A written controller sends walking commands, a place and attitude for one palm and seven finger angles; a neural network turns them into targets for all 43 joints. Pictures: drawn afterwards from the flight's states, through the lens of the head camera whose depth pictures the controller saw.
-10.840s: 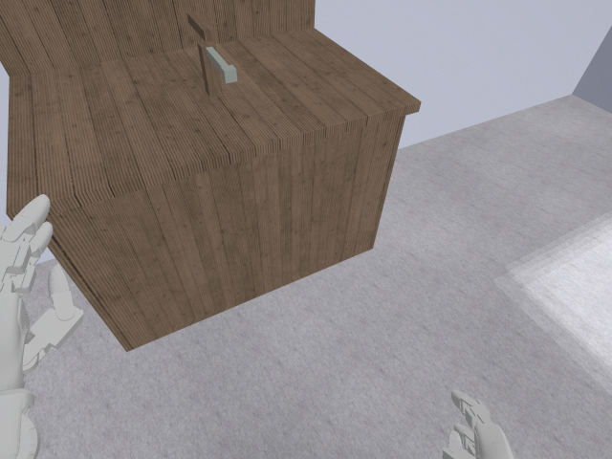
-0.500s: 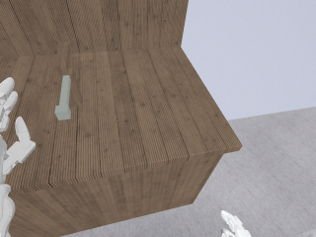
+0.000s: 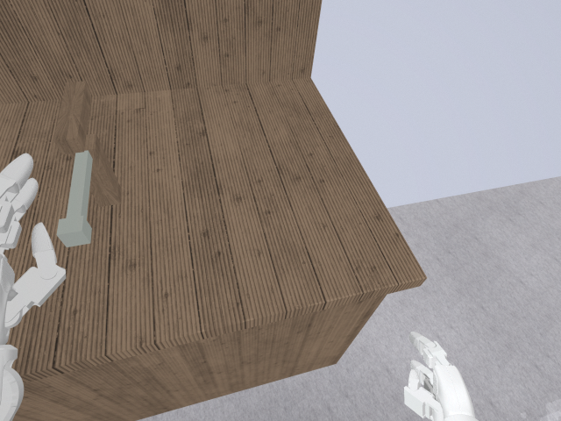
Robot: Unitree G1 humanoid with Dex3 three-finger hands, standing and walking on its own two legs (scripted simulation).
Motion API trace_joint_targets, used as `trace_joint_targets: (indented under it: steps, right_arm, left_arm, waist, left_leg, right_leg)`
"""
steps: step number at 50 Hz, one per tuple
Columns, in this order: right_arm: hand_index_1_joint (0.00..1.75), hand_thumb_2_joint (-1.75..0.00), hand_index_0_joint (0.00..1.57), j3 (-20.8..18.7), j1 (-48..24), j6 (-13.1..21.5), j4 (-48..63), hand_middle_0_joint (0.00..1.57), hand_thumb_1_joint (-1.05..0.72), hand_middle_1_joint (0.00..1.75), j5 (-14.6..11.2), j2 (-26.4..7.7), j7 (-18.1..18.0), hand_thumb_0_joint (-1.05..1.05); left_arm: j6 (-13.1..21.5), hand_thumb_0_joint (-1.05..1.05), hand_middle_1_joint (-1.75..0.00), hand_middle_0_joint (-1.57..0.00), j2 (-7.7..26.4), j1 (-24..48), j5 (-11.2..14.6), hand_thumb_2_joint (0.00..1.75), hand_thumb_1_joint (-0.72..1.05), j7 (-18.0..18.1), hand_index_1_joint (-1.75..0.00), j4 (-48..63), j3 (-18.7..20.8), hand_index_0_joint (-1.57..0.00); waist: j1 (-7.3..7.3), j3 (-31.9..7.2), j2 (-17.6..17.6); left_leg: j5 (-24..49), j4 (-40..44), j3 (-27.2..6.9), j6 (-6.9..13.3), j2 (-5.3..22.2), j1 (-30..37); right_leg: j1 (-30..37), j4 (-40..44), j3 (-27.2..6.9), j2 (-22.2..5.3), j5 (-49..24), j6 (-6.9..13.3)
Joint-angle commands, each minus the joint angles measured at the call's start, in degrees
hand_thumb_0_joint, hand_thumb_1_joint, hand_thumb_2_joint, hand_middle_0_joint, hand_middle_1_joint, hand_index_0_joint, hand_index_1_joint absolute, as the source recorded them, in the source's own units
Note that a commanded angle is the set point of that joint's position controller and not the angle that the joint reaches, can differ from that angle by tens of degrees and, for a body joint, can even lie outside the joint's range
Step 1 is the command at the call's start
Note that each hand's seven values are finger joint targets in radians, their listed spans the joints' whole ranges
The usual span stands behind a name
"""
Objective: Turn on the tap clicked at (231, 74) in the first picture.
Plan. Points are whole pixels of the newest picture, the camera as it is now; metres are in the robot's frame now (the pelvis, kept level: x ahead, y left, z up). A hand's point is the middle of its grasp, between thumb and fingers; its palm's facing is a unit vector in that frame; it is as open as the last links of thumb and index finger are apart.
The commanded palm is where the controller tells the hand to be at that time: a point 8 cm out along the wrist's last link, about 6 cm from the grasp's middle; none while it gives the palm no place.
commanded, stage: come to a stop and stand still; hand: left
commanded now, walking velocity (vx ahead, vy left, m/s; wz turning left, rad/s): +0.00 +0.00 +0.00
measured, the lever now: (75, 231) +0.30 +0.30 +0.10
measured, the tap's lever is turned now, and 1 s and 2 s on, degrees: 0 0 0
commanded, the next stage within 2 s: look again from close up in 0.20 s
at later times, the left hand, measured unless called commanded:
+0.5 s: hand (66, 280) +0.21 +0.24 +0.16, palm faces +0.39 -0.85 -0.36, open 7.4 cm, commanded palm +0.16 +0.27 +0.18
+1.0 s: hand (81, 294) +0.20 +0.22 +0.16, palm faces +0.36 -0.85 -0.39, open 7.4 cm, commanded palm +0.14 +0.25 +0.18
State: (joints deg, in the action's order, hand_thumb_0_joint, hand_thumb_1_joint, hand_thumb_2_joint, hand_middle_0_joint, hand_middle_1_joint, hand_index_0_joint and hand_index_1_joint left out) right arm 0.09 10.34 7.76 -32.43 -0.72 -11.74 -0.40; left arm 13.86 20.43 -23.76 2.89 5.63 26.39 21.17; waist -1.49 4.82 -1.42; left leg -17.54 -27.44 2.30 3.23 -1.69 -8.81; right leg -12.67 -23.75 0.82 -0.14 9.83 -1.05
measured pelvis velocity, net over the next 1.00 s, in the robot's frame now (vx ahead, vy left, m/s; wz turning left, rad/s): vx -0.02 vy -0.02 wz -0.02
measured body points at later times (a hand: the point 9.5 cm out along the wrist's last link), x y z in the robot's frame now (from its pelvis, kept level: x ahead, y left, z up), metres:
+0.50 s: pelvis +0.00 -0.01 +0.00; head +0.02 +0.00 +0.45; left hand +0.18 +0.28 +0.18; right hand +0.17 -0.23 -0.07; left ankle -0.03 +0.07 -0.74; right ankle +0.03 -0.14 -0.74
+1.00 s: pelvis -0.02 -0.02 +0.00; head +0.02 -0.01 +0.44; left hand +0.17 +0.26 +0.18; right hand +0.16 -0.24 -0.08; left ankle -0.03 +0.07 -0.74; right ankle +0.03 -0.14 -0.74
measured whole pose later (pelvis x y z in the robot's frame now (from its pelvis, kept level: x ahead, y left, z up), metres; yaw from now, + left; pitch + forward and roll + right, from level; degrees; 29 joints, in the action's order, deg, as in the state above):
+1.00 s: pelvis -0.02 -0.02 +0.00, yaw -1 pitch +0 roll +0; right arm 0.5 10.0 6.6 -31.4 -0.2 -10.6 -0.9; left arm 13.1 21.0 -25.1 3.6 6.0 29.6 21.6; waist -1.8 6.0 -1.3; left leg -16.0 -29.1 2.9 1.7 -0.4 -12.9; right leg -17.4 -26.2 0.5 1.0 8.5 0.6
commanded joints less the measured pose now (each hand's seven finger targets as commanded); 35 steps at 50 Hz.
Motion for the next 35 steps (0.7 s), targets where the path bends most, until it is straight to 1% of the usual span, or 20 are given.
trace_joint_targets:
  steps: [1, 4, 6, 8, 9, 10, 13, 14, 17, 18, 19, 23, 24, 25, 28, 29, 32, 33, 34, 35]
  right_arm:
    - [0.3, -0.9, 0.2, -2.87, -3.16, 2.2, 8.77, 0.2, -0.9, 0.3, -0.19, -6.82, -0.85, 0.0]
    - [0.3, -0.9, 0.2, -2.42, -3.61, 1.86, 8.59, 0.2, -0.9, 0.3, 0.03, -6.55, -1.09, 0.0]
    - [0.3, -0.9, 0.2, -2.82, -3.35, 1.94, 8.7, 0.2, -0.9, 0.3, -0.1, -6.8, -1.14, 0.0]
    - [0.3, -0.9, 0.2, -2.72, -4.18, 1.95, 8.6, 0.2, -0.9, 0.3, -0.34, -6.57, -1.28, 0.0]
    - [0.3, -0.9, 0.2, -2.47, -3.46, 1.61, 8.47, 0.2, -0.9, 0.3, 0.06, -6.69, -1.18, 0.0]
    - [0.3, -0.9, 0.2, -2.75, -3.41, 1.72, 8.82, 0.2, -0.9, 0.3, -0.16, -6.65, -1.18, 0.0]
    - [0.3, -0.9, 0.2, -2.66, -3.82, 1.49, 8.56, 0.2, -0.9, 0.3, -0.36, -6.48, -1.4, 0.0]
    - [0.3, -0.9, 0.2, -2.38, -3.23, 1.16, 8.43, 0.2, -0.9, 0.3, 0.03, -6.67, -1.3, 0.0]
    - [0.3, -0.9, 0.2, -2.74, -2.97, 1.24, 8.69, 0.2, -0.9, 0.3, -0.2, -6.75, -1.38, 0.0]
    - [0.3, -0.9, 0.2, -2.6, -4.07, 1.26, 8.54, 0.2, -0.9, 0.3, -0.42, -6.65, -1.58, 0.0]
    - [0.3, -0.9, 0.2, -2.38, -3.37, 1.04, 8.27, 0.2, -0.9, 0.3, 0.01, -6.8, -1.51, 0.0]
    - [0.3, -0.9, 0.2, -2.53, -4.12, 1.45, 8.5, 0.2, -0.9, 0.3, -0.4, -6.58, -1.77, 0.0]
    - [0.3, -0.9, 0.2, -2.32, -3.56, 1.25, 8.3, 0.2, -0.9, 0.3, 0.05, -6.7, -1.74, 0.0]
    - [0.3, -0.9, 0.2, -2.62, -3.42, 1.48, 8.64, 0.2, -0.9, 0.3, -0.23, -6.87, -1.69, 0.0]
    - [0.3, -0.9, 0.2, -2.56, -4.05, 1.75, 8.36, 0.2, -0.9, 0.3, -0.36, -6.71, -1.81, 0.0]
    - [0.3, -0.9, 0.2, -2.42, -3.31, 1.56, 8.15, 0.2, -0.9, 0.3, 0.02, -6.91, -1.66, 0.0]
    - [0.3, -0.9, 0.2, -2.74, -3.01, 1.74, 8.4, 0.2, -0.9, 0.3, -0.13, -6.91, -1.68, 0.0]
    - [0.3, -0.9, 0.2, -2.67, -3.88, 1.78, 8.16, 0.2, -0.9, 0.3, -0.37, -6.79, -1.79, 0.0]
    - [0.3, -0.9, 0.2, -2.33, -3.25, 1.51, 8.18, 0.2, -0.9, 0.3, -0.02, -6.93, -1.68, 0.0]
    - [0.3, -0.9, 0.2, -2.64, -3.53, 1.7, 8.69, 0.2, -0.9, 0.3, -0.32, -6.9, -1.71, 0.0]
  left_arm:
    - [3.0, 0.0, -0.3, -0.2, 9.16, 3.54, 0.5, 0.9, 0.9, 1.1, -0.3, 12.8, 5.57, -0.2]
    - [2.66, 0.0, -0.3, -0.2, 8.49, 2.71, 0.71, 0.9, 0.9, 1.22, -0.3, 12.45, 5.13, -0.2]
    - [2.74, 0.0, -0.3, -0.2, 9.62, 3.16, 0.63, 0.9, 0.9, 1.36, -0.3, 13.78, 6.03, -0.2]
    - [2.48, 0.0, -0.3, -0.2, 10.3, 2.05, 0.58, 0.9, 0.9, 1.63, -0.3, 14.32, 6.99, -0.2]
    - [2.56, 0.0, -0.3, -0.2, 8.44, 1.82, 0.84, 0.9, 0.9, 1.29, -0.3, 13.42, 5.21, -0.2]
    - [2.48, 0.0, -0.3, -0.2, 9.31, 2.21, 0.74, 0.9, 0.9, 1.29, -0.3, 13.93, 5.74, -0.2]
    - [2.0, 0.0, -0.3, -0.2, 9.73, 0.5, 0.74, 0.9, 0.9, 1.53, -0.3, 12.43, 6.8, -0.2]
    - [1.97, 0.0, -0.3, -0.2, 8.01, 0.49, 1.01, 0.9, 0.9, 1.15, -0.3, 11.22, 5.12, -0.2]
    - [1.86, 0.0, -0.3, -0.2, 8.75, 1.43, 0.74, 0.9, 0.9, 1.2, -0.3, 11.35, 5.46, -0.2]
    - [1.76, 0.0, -0.3, -0.2, 9.5, 1.84, 0.61, 0.9, 0.9, 1.42, -0.3, 12.38, 6.1, -0.2]
    - [1.85, 0.0, -0.3, -0.2, 7.89, 2.06, 0.84, 0.9, 0.9, 1.11, -0.3, 11.07, 4.55, -0.2]
    - [1.67, 0.0, -0.3, -0.2, 9.65, 3.09, 0.44, 0.9, 0.9, 1.53, -0.3, 12.45, 5.78, -0.2]
    - [1.67, 0.0, -0.3, -0.2, 7.98, 2.68, 0.65, 0.9, 0.9, 1.27, -0.3, 10.89, 4.36, -0.2]
    - [1.69, 0.0, -0.3, -0.2, 8.54, 3.79, 0.5, 0.9, 0.9, 1.28, -0.3, 11.93, 4.51, -0.2]
    - [1.71, 0.0, -0.3, -0.2, 9.77, 3.48, 0.17, 0.9, 0.9, 1.67, -0.3, 12.19, 5.78, -0.2]
    - [1.77, 0.0, -0.3, -0.2, 7.76, 3.56, 0.38, 0.9, 0.9, 1.34, -0.3, 11.2, 3.97, -0.2]
    - [1.62, 0.0, -0.3, -0.2, 8.62, 3.07, 0.26, 0.9, 0.9, 1.49, -0.3, 10.78, 4.81, -0.2]
    - [1.44, 0.0, -0.3, -0.2, 9.05, 2.92, 0.19, 0.9, 0.9, 1.62, -0.3, 11.05, 5.16, -0.2]
    - [1.49, 0.0, -0.3, -0.2, 7.58, 3.47, 0.45, 0.9, 0.9, 1.42, -0.3, 10.54, 3.73, -0.2]
    - [1.57, 0.0, -0.3, -0.2, 8.79, 4.6, 0.4, 0.9, 0.9, 1.57, -0.3, 11.9, 4.62, -0.2]
  waist:
    - [0.4, -11.85, 4.85]
    - [0.38, -11.2, 4.28]
    - [0.4, -12.11, 4.16]
    - [0.41, -12.36, 5.28]
    - [0.53, -11.8, 5.4]
    - [0.4, -11.51, 5.82]
    - [0.4, -11.34, 3.9]
    - [0.57, -10.59, 3.09]
    - [0.49, -10.14, 3.32]
    - [0.45, -10.04, 4.74]
    - [0.58, -9.28, 3.83]
    - [0.29, -9.02, 4.13]
    - [0.36, -8.77, 3.5]
    - [0.31, -8.56, 3.87]
    - [0.23, -8.71, 4.98]
    - [0.37, -8.21, 4.67]
    - [0.27, -8.75, 2.7]
    - [0.32, -8.36, 3.84]
    - [0.45, -7.49, 3.86]
    - [0.29, -7.41, 4.22]
  left_leg:
    - [20.69, 5.23, -4.09, -4.49, 6.0, -2.55]
    - [19.38, 5.87, -4.09, -4.16, 5.83, -2.94]
    - [19.89, 5.58, -4.52, -4.28, 6.0, -2.56]
    - [21.28, 5.4, -4.19, -4.62, 5.96, -1.12]
    - [21.16, 6.07, -4.36, -4.52, 5.8, -2.4]
    - [20.92, 6.14, -4.45, -4.57, 6.13, -2.39]
    - [19.2, 6.17, -4.22, -4.42, 6.26, -2.15]
    - [18.0, 6.91, -4.38, -4.15, 6.08, -3.7]
    - [15.37, 7.37, -4.75, -3.76, 6.41, -4.05]
    - [14.92, 7.59, -4.5, -3.87, 6.17, -3.62]
    - [13.83, 8.23, -4.53, -3.57, 6.02, -5.02]
    - [10.73, 8.68, -4.8, -3.12, 6.21, -4.73]
    - [9.27, 9.02, -4.62, -2.72, 6.03, -5.79]
    - [8.52, 9.26, -5.2, -2.77, 6.0, -5.99]
    - [8.16, 9.28, -5.13, -2.71, 6.0, -5.8]
    - [7.56, 9.69, -5.1, -2.59, 5.8, -6.79]
    - [7.43, 9.04, -5.28, -2.37, 5.97, -6.36]
    - [7.15, 9.03, -4.93, -2.46, 5.83, -5.55]
    - [7.0, 9.96, -5.29, -2.58, 5.72, -6.82]
    - [8.21, 9.87, -5.44, -2.73, 6.07, -6.47]
  right_leg:
    - [11.67, -1.2, -2.71, -3.07, -19.27, 2.34]
    - [11.15, -0.61, -2.2, -2.82, -17.4, 2.09]
    - [11.96, -0.86, -2.87, -3.17, -18.64, 2.39]
    - [10.99, -0.94, -3.01, -3.05, -18.9, 2.47]
    - [11.37, -0.88, -2.19, -2.82, -17.97, 2.35]
    - [11.39, -0.93, -2.61, -2.98, -17.99, 2.35]
    - [10.81, -0.41, -2.81, -3.0, -17.14, 2.31]
    - [11.03, -0.05, -2.14, -2.8, -15.95, 2.1]
    - [10.98, 0.35, -3.26, -3.24, -14.73, 2.22]
    - [10.39, 0.46, -3.22, -2.93, -13.88, 2.18]
    - [10.54, 0.7, -2.47, -2.65, -12.61, 1.98]
    - [9.91, 1.29, -3.5, -2.81, -10.22, 1.97]
    - [10.1, 1.71, -3.05, -2.73, -8.83, 1.78]
    - [10.13, 1.81, -3.8, -2.75, -8.31, 1.95]
    - [10.11, 1.94, -3.9, -2.82, -8.12, 2.0]
    - [10.24, 2.06, -3.45, -2.56, -7.15, 1.92]
    - [10.59, 2.66, -4.26, -3.1, -7.6, 1.99]
    - [9.36, 3.09, -4.51, -3.0, -6.99, 2.02]
    - [9.53, 3.16, -3.85, -2.44, -6.26, 1.81]
    - [9.68, 2.96, -4.21, -2.35, -7.71, 1.74]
